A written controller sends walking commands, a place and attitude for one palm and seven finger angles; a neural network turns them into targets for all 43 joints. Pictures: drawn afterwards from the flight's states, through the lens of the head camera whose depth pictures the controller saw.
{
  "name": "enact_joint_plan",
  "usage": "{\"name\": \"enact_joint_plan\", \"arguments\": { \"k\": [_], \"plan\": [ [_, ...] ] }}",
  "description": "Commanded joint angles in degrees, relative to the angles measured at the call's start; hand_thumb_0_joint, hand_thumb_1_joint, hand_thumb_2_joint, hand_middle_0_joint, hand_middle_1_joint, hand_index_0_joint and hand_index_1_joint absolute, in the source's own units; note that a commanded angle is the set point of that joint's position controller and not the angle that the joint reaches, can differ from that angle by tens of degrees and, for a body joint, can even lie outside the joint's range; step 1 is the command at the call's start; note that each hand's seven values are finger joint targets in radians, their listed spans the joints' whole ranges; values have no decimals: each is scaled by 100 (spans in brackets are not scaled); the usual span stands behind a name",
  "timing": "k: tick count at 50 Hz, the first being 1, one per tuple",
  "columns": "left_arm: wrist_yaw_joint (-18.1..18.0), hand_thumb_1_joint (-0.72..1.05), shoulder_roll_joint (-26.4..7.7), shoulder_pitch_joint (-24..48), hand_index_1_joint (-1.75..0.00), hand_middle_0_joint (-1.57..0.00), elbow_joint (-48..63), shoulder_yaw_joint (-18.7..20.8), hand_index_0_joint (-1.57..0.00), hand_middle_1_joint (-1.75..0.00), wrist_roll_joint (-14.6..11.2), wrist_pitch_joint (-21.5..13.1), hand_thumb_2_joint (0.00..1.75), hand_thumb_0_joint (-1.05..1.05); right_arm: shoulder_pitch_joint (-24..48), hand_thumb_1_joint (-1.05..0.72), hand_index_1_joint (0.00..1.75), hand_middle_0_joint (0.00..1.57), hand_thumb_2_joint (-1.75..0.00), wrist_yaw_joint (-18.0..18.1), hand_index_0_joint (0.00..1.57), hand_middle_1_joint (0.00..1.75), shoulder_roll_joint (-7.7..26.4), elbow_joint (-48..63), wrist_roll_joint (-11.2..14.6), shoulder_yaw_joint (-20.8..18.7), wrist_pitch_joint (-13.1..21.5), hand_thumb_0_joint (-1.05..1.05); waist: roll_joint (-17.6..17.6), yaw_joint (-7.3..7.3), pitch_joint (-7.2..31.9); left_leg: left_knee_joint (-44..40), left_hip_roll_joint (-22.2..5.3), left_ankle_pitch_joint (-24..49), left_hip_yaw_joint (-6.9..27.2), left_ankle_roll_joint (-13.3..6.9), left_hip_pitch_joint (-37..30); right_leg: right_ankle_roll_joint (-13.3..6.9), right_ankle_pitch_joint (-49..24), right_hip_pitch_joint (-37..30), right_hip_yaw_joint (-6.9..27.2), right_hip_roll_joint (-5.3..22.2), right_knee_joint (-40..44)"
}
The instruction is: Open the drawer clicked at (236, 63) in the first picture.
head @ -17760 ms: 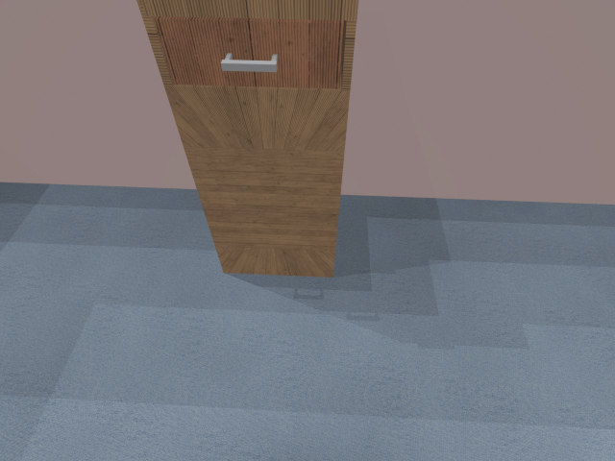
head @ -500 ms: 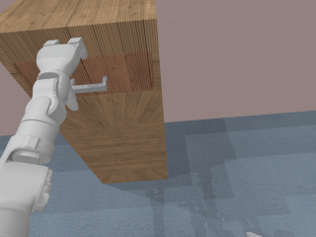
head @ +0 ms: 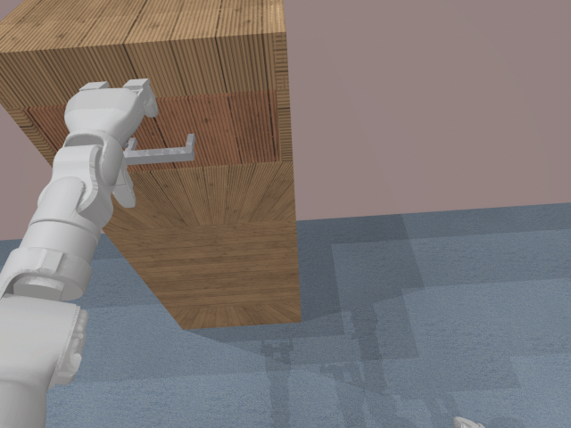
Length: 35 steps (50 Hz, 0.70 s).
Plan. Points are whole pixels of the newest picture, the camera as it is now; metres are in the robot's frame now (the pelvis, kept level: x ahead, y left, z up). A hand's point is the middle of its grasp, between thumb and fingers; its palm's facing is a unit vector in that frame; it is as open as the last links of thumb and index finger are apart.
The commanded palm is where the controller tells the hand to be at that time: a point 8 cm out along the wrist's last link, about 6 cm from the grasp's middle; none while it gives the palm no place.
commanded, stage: re-aim the fingers above the handle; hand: left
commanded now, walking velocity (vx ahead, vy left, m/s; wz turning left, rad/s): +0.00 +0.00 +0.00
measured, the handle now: (159, 148) +0.51 +0.24 +0.10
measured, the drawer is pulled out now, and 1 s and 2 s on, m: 0.00 0.00 0.00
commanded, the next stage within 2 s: lower the fingers behind the handle in 1.82 s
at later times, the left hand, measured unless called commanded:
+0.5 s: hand (119, 146) +0.45 +0.26 +0.17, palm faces +0.01 +0.02 -1.00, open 13.9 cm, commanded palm +0.43 +0.24 +0.22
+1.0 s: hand (118, 159) +0.44 +0.26 +0.15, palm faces -0.02 +0.02 -1.00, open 13.8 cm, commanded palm +0.41 +0.25 +0.22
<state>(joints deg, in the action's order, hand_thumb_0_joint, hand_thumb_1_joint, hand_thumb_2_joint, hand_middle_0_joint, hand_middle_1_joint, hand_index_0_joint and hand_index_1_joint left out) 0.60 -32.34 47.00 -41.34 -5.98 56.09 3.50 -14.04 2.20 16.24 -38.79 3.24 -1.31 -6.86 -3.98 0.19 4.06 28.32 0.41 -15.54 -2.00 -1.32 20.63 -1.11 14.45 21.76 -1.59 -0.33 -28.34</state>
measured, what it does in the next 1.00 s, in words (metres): stands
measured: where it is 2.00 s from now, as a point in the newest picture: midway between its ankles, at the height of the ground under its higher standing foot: outside the picture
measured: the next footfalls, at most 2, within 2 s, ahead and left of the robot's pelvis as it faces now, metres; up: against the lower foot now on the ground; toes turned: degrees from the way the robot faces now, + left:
none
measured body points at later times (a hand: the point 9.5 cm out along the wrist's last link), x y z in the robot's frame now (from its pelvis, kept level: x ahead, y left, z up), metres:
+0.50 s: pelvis +0.00 +0.00 +0.00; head +0.03 -0.03 +0.45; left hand +0.44 +0.25 +0.22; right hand +0.11 -0.25 -0.14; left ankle -0.02 +0.11 -0.74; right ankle -0.01 -0.11 -0.74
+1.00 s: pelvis +0.00 +0.00 +0.00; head +0.03 -0.04 +0.45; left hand +0.43 +0.25 +0.21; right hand +0.12 -0.24 -0.14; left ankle -0.02 +0.11 -0.74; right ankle -0.01 -0.11 -0.74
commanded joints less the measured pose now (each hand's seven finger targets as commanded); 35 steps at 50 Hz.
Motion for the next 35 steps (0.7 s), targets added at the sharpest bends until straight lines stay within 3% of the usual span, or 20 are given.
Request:
{"name": "enact_joint_plan", "arguments": {
  "k": [1, 2, 4, 6, 8, 9, 12, 14, 17, 20, 22, 25, 27, 31, 35],
  "plan": [
    [133, -50, -940, 2652, -120, -30, 1432, 123, -30, -120, -204, 153, 30, 0, 196, -90, 30, 20, -90, 85, 20, 30, 750, 733, 34, -252, 170, 0, 487, -292, 2187, -47, 61, 2214, 81, -177, -1122, -46, -1953, -1074, 115, -53, 169],
    [250, -50, -809, 2660, -120, -30, 1465, -12, -30, -120, -281, 129, 30, 0, 228, -90, 30, 20, -90, 122, 20, 30, 759, 762, 47, -229, 170, 0, 645, -343, 2058, -77, 83, 2066, 108, -189, -1076, -49, -1843, -1082, 118, -44, 231],
    [342, -50, -852, 2837, -120, -30, 1304, -4, -30, -120, -287, 35, 30, 0, 244, -90, 30, 20, -90, 185, 20, 30, 728, 689, 69, -179, 176, 0, 579, -367, 1636, -144, 104, 1719, 131, -183, -968, -47, -1540, -833, 98, -40, 279],
    [320, -50, -1112, 2910, -120, -30, 1317, 248, -30, -120, -250, -128, 30, 0, 213, -90, 30, 20, -90, 211, 20, 30, 689, 681, 49, -152, 198, 0, 469, -260, 1647, -155, 118, 1722, 156, -178, -945, -84, -1458, -866, 98, -51, 261],
    [203, -50, -1498, 3070, -120, -30, 1303, 600, -30, -120, -185, -326, 30, 0, 176, -90, 30, 20, -90, 221, 20, 30, 662, 663, 17, -126, 204, 0, 271, -139, 1814, -153, 128, 1855, 166, -144, -864, -113, -1528, -1014, 112, -48, 186],
    [140, -50, -1363, 3101, -120, -30, 1174, 510, -30, -120, -161, -375, 30, 0, 166, -90, 30, 20, -90, 211, 20, 30, 618, 665, 4, -105, 213, 0, 226, -141, 1734, -146, 121, 1877, 151, -133, -818, -119, -1518, -971, 90, -43, 158],
    [-150, -50, -2082, 2968, -120, -30, 935, 1203, -30, -120, -67, -462, 30, 0, 146, -90, 30, 20, -90, 201, 20, 30, 646, 634, -59, -107, 207, 0, 261, 70, 2071, -157, 102, 2103, 112, -89, -636, -128, -1703, -1346, 116, -43, 81],
    [-301, -50, -1831, 3085, -120, -30, 979, 1017, -30, -120, 10, -433, 30, 0, 153, -90, 30, 20, -90, 147, 20, 30, 575, 647, -73, -109, 233, 0, 53, 71, 2207, -153, 76, 2312, 87, -55, -712, -131, -1834, -1298, 76, -44, 11],
    [-372, -50, -2035, 2525, -120, -30, 886, 1258, -30, -120, 68, -201, 30, 0, 187, -90, 30, 20, -90, 72, 20, 30, 652, 699, -84, -151, 202, 0, 242, 191, 2544, -123, 49, 2701, 21, -52, -712, -122, -2224, -1679, 113, -48, -5],
    [-141, -50, -1077, 2198, -120, -30, 955, 413, -30, -120, -36, 133, 30, 0, 253, -90, 30, 20, -90, 16, 20, 30, 695, 762, 2, -184, 176, 0, 465, -52, 2156, -121, -18, 2529, -6, -107, -856, -61, -2117, -1239, 77, -42, 64],
    [122, -50, -753, 2006, -120, -30, 921, 91, -30, -120, -140, 294, 30, 0, 267, -90, 30, 20, -90, 33, 20, 30, 760, 810, 60, -208, 148, 0, 745, -184, 1873, -134, -7, 2265, 6, -152, -894, -53, -1942, -1129, 97, -43, 203],
    [434, -50, -721, 2466, -120, -30, 1390, -125, -30, -120, -216, 235, 30, 0, 287, -90, 30, 20, -90, 132, 20, 30, 775, 824, 82, -188, 138, 0, 709, -329, 1754, -141, 63, 1940, 80, -193, -1024, -34, -1745, -923, 110, -42, 266],
    [527, -50, -583, 2978, -120, -30, 1856, -319, -30, -120, -288, -6, 30, 0, 271, -90, 30, 20, -90, 187, 20, 30, 734, 816, 71, -188, 197, 0, 468, -439, 1755, -101, 96, 1866, 159, -197, -1191, -65, -1522, -741, 111, -55, 285],
    [238, -50, -1103, 3519, -120, -30, 2310, 226, -30, -120, -263, -540, 30, 0, 72, -90, 30, 20, -90, 218, 20, 30, 627, 687, -25, -210, 312, 0, -235, -276, 2225, 15, 114, 2395, 285, -108, -1569, -155, -1579, -629, 73, -114, 129],
    [-356, -50, -1851, 3403, -120, -30, 1222, 1090, -30, -120, -182, -509, 30, 0, 46, -90, 30, 20, -90, 183, 20, 30, 567, 491, -67, -108, 308, 0, 70, -41, 2052, -68, 119, 2333, 198, -33, -899, -157, -1698, -1005, 19, -112, 54]
  ]
}}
